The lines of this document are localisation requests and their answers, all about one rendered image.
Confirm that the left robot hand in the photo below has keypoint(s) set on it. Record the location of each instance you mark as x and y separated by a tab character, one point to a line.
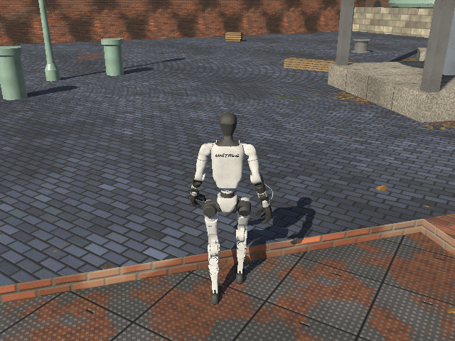
198	197

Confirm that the robot right upper arm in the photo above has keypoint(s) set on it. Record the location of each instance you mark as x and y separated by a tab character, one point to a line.
250	151

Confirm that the left robot forearm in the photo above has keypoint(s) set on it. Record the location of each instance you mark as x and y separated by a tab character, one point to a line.
195	186

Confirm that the robot left upper arm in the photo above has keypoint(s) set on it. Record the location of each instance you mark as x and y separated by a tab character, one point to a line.
204	151

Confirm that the right robot hand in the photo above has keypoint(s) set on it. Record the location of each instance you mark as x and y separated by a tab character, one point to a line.
267	214

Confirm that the right robot shin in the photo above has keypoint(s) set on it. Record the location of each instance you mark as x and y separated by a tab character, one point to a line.
241	252

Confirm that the humanoid robot torso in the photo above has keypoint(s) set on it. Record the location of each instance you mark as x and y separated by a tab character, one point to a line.
227	165

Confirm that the right robot forearm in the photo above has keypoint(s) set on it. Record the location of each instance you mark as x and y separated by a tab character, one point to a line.
262	193

